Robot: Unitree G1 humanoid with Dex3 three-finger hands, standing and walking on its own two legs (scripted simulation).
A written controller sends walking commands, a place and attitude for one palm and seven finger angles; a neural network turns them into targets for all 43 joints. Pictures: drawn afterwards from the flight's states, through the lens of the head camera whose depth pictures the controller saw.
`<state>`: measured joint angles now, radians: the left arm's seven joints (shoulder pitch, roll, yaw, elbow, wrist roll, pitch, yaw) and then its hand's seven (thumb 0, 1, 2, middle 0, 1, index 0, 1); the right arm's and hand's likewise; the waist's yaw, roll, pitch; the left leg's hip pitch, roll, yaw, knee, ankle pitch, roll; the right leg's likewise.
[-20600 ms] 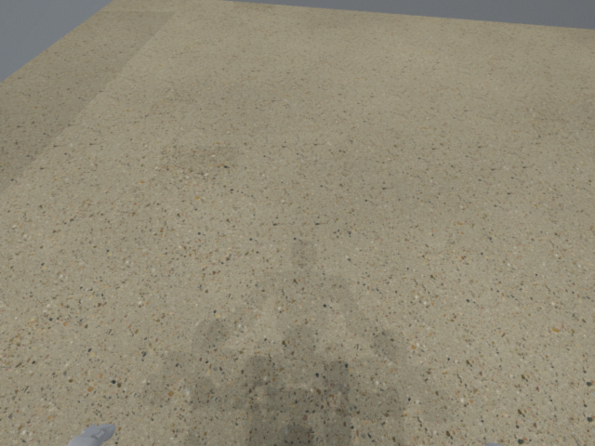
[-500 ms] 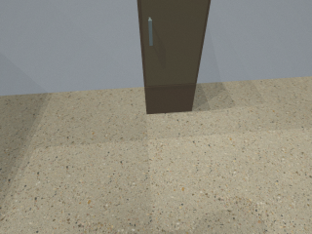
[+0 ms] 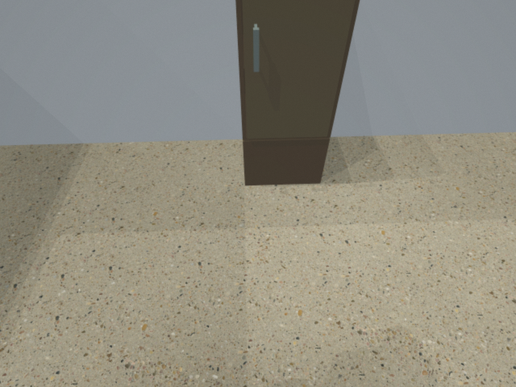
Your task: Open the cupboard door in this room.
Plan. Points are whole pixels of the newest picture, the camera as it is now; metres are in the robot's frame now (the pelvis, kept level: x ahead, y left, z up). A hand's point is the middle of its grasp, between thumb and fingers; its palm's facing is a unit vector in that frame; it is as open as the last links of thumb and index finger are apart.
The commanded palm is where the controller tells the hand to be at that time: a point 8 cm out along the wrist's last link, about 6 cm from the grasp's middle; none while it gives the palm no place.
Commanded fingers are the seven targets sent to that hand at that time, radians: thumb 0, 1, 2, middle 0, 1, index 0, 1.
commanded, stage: look at it before walking up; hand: left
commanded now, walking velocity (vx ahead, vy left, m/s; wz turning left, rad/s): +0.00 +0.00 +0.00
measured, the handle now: (256, 48) +1.17 +0.09 -0.01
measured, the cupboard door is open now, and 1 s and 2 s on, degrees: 0 0 0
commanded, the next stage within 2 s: walk to a spot facing it in 0.34 s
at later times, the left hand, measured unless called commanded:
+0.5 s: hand out of the picture -0.01 +0.18 -0.18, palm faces +0.03 -0.98 -0.19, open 7.4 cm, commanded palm none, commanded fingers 0.00 0.90 0.90 -0.20 -0.30 -0.20 -0.30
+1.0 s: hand (178, 368) +0.19 +0.17 -0.18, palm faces -0.16 -0.95 -0.28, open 7.4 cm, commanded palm none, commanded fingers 0.00 0.90 0.90 -0.20 -0.30 -0.20 -0.30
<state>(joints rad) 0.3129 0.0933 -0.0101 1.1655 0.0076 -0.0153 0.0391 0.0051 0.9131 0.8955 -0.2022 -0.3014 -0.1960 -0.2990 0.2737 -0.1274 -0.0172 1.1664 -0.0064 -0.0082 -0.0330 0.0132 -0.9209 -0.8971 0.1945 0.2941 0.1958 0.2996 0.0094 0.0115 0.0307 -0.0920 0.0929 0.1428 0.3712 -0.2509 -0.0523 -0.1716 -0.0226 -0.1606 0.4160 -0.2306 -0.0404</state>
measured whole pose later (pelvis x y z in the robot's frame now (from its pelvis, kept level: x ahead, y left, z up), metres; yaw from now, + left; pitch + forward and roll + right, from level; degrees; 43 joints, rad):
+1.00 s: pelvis +0.08 -0.03 -0.02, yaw -14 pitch +0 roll +0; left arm 0.22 0.21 0.08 0.96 0.01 -0.04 0.00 0.00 0.92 0.90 -0.20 -0.30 -0.19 -0.30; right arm 0.23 -0.22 -0.08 1.04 -0.02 0.02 0.00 0.01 -0.91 -0.90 0.20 0.29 0.20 0.30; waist 0.03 0.03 0.11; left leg -0.40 0.14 0.09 1.23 -0.44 -0.05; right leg -0.35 -0.01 -0.12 0.68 -0.33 -0.06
